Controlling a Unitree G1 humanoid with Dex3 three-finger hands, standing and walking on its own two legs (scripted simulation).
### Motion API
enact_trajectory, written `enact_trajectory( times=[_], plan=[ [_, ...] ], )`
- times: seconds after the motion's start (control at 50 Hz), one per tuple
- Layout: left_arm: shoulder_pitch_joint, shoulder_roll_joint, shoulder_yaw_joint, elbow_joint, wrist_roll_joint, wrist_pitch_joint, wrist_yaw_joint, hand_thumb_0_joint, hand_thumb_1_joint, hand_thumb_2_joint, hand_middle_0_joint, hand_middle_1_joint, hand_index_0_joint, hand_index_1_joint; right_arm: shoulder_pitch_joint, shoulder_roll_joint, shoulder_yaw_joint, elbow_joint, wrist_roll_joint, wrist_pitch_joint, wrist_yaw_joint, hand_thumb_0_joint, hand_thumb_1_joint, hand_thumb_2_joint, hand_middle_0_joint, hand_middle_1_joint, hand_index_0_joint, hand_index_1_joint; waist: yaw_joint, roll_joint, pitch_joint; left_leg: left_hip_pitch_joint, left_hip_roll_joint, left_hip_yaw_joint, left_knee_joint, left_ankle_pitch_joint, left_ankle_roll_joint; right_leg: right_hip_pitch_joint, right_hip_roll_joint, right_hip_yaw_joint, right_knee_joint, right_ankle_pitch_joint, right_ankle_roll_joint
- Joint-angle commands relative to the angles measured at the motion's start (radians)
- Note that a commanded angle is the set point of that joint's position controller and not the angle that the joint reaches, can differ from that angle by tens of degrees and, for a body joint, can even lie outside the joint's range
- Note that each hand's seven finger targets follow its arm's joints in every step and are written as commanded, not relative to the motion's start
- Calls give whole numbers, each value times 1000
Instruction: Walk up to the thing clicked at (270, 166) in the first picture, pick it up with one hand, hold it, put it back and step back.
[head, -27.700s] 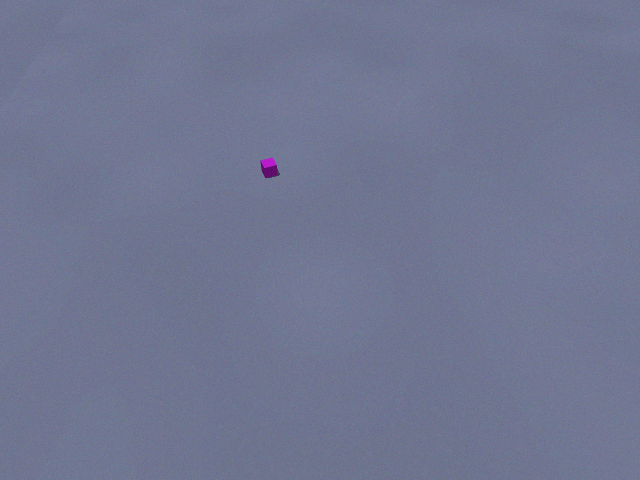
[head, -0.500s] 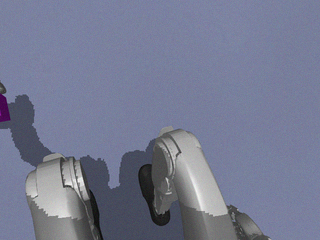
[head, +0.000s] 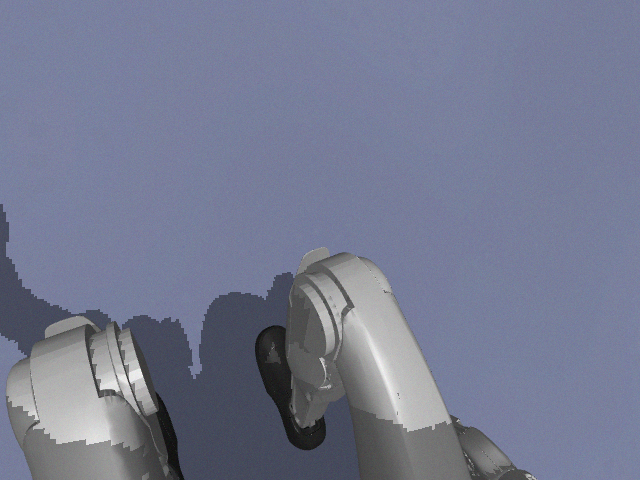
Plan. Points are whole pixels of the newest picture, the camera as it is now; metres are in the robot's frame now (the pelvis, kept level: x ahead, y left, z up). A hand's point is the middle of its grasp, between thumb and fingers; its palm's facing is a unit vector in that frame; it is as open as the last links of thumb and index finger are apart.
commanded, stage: rest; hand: left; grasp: from above
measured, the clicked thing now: out of the picture +0.45 +0.33 -0.25
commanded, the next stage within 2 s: open in 0.52 s
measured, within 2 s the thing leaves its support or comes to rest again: rests again in 0.22 s
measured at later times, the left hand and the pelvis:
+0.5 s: hand out of the picture +0.44 +0.33 -0.23, palm faces -0.45 -0.12 -0.89, open 9.2 cm; pelvis +0.00 +0.00 +0.00, yaw -1 degrees
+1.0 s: hand out of the picture +0.44 +0.32 -0.24, palm faces -0.45 -0.12 -0.89, open 11.1 cm; pelvis +0.00 +0.00 +0.00, yaw -2 degrees
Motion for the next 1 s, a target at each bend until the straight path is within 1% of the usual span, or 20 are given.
enact_trajectory(
  times=[0.0, 0.04, 0.14, 0.2, 0.22, 0.28, 0.3, 0.34, 0.4, 0.46, 0.5, 0.6, 0.62, 0.7, 0.74, 0.82, 0.86, 0.88, 0.92, 0.98],
  plan=[
    [-243, 259, 26, -115, -33, 3, 41, 0, 614, 632, -996, -480, -1009, -467, 194, -304, -83, 5, 1, -9, -4, 0, -899, -897, 200, 300, 200, 300, -10, 477, -656, 511, -13, 35, -259, 254, -22, 353, 51, -23, -207, 249, -14],
    [-246, 251, 9, -105, -34, 4, 43, 0, 615, 627, -992, -476, -1006, -463, 185, -302, -76, 7, 1, -12, 1, 0, -899, -897, 200, 300, 200, 300, -21, 467, -640, 492, -11, 35, -253, 235, -21, 353, 56, -22, -208, 241, -14],
    [-265, 276, 16, -119, -22, 3, 50, 0, 593, 625, -986, -462, -994, -455, 193, -320, -72, -1, -2, -21, 8, 0, -898, -897, 200, 300, 200, 300, -35, 473, -628, 508, -8, 29, -248, 246, -22, 354, 55, -27, -206, 248, -11],
    [-239, 279, 25, -100, -30, 3, 62, 0, 594, 624, -989, -456, -997, -449, 181, -340, -80, -6, -1, -25, 7, 0, -899, -898, 201, 300, 200, 300, -20, 495, -631, 515, -7, 18, -262, 250, -29, 346, 55, -37, -201, 244, -18],
    [-247, 270, 10, -92, -21, 7, 60, 0, 606, 618, -997, -450, -1003, -444, 181, -315, -61, -8, -3, -28, 14, 0, -899, -898, 201, 300, 200, 300, -32, 492, -614, 519, -3, 17, -252, 255, -29, 341, 55, -37, -193, 251, -15],
    [-275, 266, 5, -100, -26, 11, 60, 0, 617, 635, -1006, -463, -1011, -459, 184, -326, -64, -7, -6, -35, 19, 0, -898, -898, 200, 300, 200, 300, -49, 506, -616, 535, -1, 14, -256, 242, -29, 336, 55, -37, -193, 249, -9],
    [-266, 288, 12, -103, -35, 10, 65, 0, 608, 624, -1004, -457, -1009, -453, 176, -326, -59, -2, -3, -35, 19, 0, -900, -899, 200, 300, 200, 300, -33, 517, -612, 513, -1, 16, -261, 227, -28, 355, 59, -34, -200, 240, -12],
    [-251, 291, 14, -93, -27, 14, 69, 0, 618, 618, -1003, -457, -1012, -449, 170, -338, -61, -11, -3, -38, 18, 0, -899, -899, 201, 300, 200, 300, -31, 521, -599, 517, -1, 7, -272, 233, -32, 334, 56, -44, -195, 236, -15],
    [-276, 268, -4, -87, -29, 11, 70, 0, 617, 647, -1018, -450, -1015, -455, 170, -328, -48, -15, -8, -40, 23, 0, -898, -899, 201, 300, 200, 300, -55, 506, -594, 513, 2, 0, -265, 225, -30, 333, 57, -45, -192, 238, -12],
    [-254, 288, 5, -89, -34, 13, 74, 0, 599, 640, -1005, -443, -1002, -448, 169, -337, -46, -12, -5, -40, 22, 0, -898, -900, 201, 300, 200, 300, -39, 516, -615, 529, 2, -2, -270, 260, -32, 357, 60, -47, -194, 264, -12],
    [-273, 274, -12, -64, -27, 13, 71, 0, 604, 631, -1005, -444, -1004, -446, 177, -333, -35, -17, -12, -42, 29, 0, -898, -899, 201, 300, 200, 300, -68, 500, -587, 514, 3, -4, -262, 250, -30, 351, 58, -49, -191, 260, -9],
    [-268, 291, -23, -35, -42, 11, 69, 0, 576, 601, -985, -432, -984, -434, 151, -338, -19, -23, -4, -54, 27, 0, -898, -900, 200, 300, 200, 300, -61, 474, -553, 476, 3, 1, -255, 197, -22, 357, 62, -42, -211, 226, -7],
    [-260, 306, -12, -45, -41, 10, 74, 0, 496, 681, -905, -441, -904, -466, 160, -349, -23, -23, -4, -53, 24, 0, -891, -897, 201, 300, 201, 300, -54, 488, -570, 489, 4, -3, -271, 205, -26, 365, 64, -44, -213, 230, -8],
    [-269, 294, -24, -54, -43, 12, 70, 0, 176, 678, -690, -489, -673, -507, 169, -342, -16, -34, -6, -57, 31, 0, -890, -897, 201, 300, 201, 300, -68, 481, -579, 496, 5, -2, -263, 222, -24, 382, 65, -42, -211, 247, -5],
    [-261, 298, -16, -55, -54, 11, 73, 0, 42, 703, -608, -497, -581, -526, 155, -345, -18, -29, 2, -59, 27, 0, -891, -897, 201, 300, 201, 300, -54, 484, -580, 499, 7, -9, -264, 231, -27, 370, 65, -50, -210, 251, -8],
    [-271, 291, -30, -50, -50, 12, 70, 0, -92, 740, -505, -541, -474, -575, 158, -342, -12, -33, -2, -63, 33, 0, -890, -898, 201, 301, 201, 300, -71, 488, -560, 498, 9, -8, -260, 220, -27, 369, 66, -50, -210, 247, -4],
    [-281, 312, -19, -73, -47, 11, 73, 0, -149, 772, -463, -572, -428, -610, 159, -355, -16, -34, 0, -64, 31, 0, -890, -899, 201, 301, 201, 301, -64, 505, -568, 505, 9, -10, -270, 215, -29, 364, 65, -51, -211, 241, -6],
    [-267, 337, 2, -90, -51, 11, 80, 0, -164, 773, -451, -578, -415, -616, 159, -355, -17, -31, 0, -60, 28, 0, -890, -899, 201, 301, 201, 301, -42, 524, -600, 523, 9, -11, -277, 235, -33, 384, 66, -52, -214, 251, -9],
    [-261, 302, -21, -53, -40, 15, 74, 0, -188, 810, -430, -599, -391, -639, 155, -347, -10, -40, -5, -64, 36, 0, -889, -898, 201, 301, 201, 301, -65, 507, -554, 512, 14, -20, -276, 232, -36, 356, 63, -56, -199, 247, -9],
    [-274, 307, -14, -66, -47, 16, 70, 0, -251, 826, -375, -630, -336, -671, 164, -359, -14, -41, -3, -65, 36, 0, -889, -898, 201, 301, 201, 301, -73, 509, -555, 522, 12, -24, -281, 224, -34, 349, 62, -59, -203, 239, -7]
  ],
)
